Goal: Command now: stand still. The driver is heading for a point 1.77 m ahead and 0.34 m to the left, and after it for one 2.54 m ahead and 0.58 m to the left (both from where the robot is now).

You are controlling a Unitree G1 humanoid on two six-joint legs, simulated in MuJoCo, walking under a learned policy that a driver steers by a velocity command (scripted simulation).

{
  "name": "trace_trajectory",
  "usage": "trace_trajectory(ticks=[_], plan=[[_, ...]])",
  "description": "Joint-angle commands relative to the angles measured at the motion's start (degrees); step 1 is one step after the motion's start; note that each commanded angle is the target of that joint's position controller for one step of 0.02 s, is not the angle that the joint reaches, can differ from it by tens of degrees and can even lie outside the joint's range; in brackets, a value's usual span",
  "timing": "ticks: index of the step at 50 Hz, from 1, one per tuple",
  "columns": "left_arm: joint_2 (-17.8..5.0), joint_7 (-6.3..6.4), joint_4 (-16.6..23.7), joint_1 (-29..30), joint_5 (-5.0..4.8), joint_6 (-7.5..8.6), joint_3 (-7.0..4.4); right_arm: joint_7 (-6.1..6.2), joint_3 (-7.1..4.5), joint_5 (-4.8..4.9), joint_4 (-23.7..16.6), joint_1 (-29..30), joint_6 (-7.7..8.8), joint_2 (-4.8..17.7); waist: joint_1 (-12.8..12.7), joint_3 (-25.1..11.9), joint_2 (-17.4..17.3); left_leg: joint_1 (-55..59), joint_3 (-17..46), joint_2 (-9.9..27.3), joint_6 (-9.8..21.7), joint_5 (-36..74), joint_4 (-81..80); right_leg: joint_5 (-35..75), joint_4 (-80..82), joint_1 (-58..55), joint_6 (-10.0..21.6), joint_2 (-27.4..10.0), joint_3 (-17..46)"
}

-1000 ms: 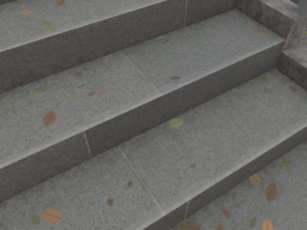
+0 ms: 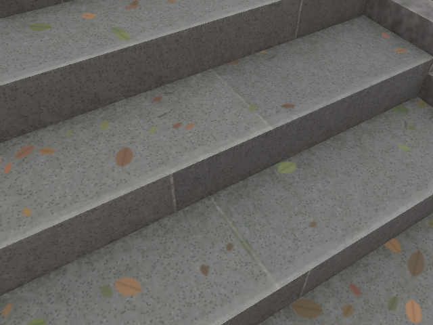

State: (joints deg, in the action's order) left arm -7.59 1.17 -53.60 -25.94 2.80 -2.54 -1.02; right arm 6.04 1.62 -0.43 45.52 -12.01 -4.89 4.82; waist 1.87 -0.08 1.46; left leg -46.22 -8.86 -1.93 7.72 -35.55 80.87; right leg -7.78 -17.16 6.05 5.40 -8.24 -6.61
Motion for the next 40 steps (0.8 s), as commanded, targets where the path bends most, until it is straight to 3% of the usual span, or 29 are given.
trace_trajectory(ticks=[1, 7, 18, 21, 31, 40], plan=[[-2.49, 0.03, -1.02, -7.97, 0.2, 0.22, -0.42, -0.01, -0.87, -0.05, -2.47, 0.95, 0.77, 3.43, -0.43, 2.22, -2.89, -0.69, 24.02, 5.3, 3.03, -20.97, -29.85, 5.91, 0.09, 1.25, 0.57, 2.25, -0.97], [-2.59, 0.25, -2.97, -8.11, 0.35, 0.52, -0.26, -0.39, -1.11, 0.48, -1.52, 1.5, 1.46, 3.01, -0.27, 3.11, 0.23, -0.72, 18.01, 4.41, 1.96, -17.02, -23.02, 2.15, 2.82, 2.78, 0.26, -0.02, -0.03], [-2.15, 0.32, -4.51, -9.26, 0.26, 0.78, -0.29, -0.91, -1.16, 0.64, 0.17, 0.93, 2.05, 1.42, -0.38, 3.41, -0.34, 0.27, 15.81, 4.07, 1.58, -11.78, -19.71, 2.51, 3.76, 3.22, -0.49, -1.02, 0.95], [-2.52, 0.32, -4.73, -9.09, 0.2, 1.01, -0.39, -1.17, -1.17, 0.68, 0.47, 0.73, 2.41, 0.93, -0.25, 3.5, 0.94, 1.17, 14.36, 3.89, 1.3, -9.49, -17.63, 2.04, 4.72, 3.97, -0.72, -1.75, 1.33], [-0.92, 0.33, -5.83, -10.29, 0.42, 0.39, -0.23, -0.58, -1.2, 0.62, 0.2, 1.7, 2.2, 1.65, -0.91, 3.16, -0.9, -0.13, 18.9, 5.0, 2.54, -16.05, -23.37, 4.38, 2.48, 2.14, -0.64, 0.32, -0.64], [-1.34, 0.38, -6.49, -10.14, 0.42, 0.77, -0.24, -0.67, -0.97, 0.79, 0.77, 1.46, 2.57, 1.25, -0.53, 3.11, -0.11, 0.95, 16.92, 4.53, 2.25, -12.82, -20.51, 5.44, 3.51, 2.2, -0.7, -0.48, -0.19]])
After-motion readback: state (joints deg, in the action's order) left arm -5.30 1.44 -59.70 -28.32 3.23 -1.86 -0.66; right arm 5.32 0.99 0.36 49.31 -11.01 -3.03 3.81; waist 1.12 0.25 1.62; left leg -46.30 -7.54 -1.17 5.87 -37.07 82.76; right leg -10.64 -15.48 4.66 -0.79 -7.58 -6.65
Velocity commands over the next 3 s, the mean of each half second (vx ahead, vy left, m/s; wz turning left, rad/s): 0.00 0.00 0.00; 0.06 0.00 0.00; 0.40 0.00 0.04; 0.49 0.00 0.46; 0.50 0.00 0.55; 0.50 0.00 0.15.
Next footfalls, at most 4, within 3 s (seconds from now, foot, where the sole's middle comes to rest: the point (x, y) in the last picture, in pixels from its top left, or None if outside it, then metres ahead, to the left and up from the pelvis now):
1.46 right None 0.36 -0.24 -0.63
1.90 left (234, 253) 0.59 -0.04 -0.47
2.30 right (280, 102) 1.00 -0.19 -0.30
2.98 left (163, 13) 1.22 0.15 -0.14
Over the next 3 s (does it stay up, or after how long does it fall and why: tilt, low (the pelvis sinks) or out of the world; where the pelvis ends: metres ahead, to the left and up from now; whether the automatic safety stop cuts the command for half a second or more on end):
stays up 1.13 -0.03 0.48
